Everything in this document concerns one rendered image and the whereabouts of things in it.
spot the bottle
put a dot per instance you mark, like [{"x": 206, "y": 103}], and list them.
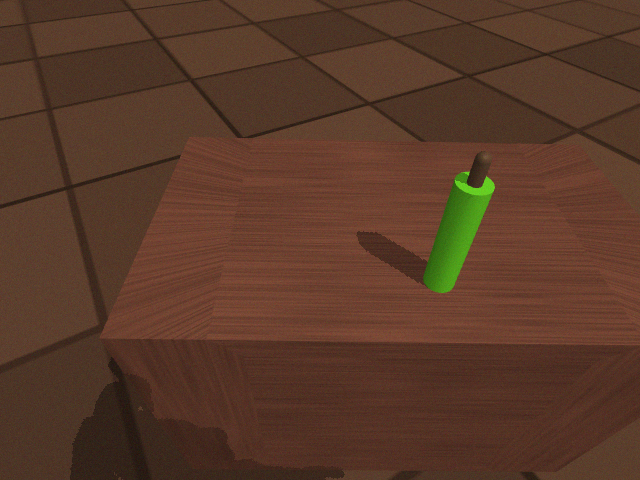
[{"x": 466, "y": 205}]

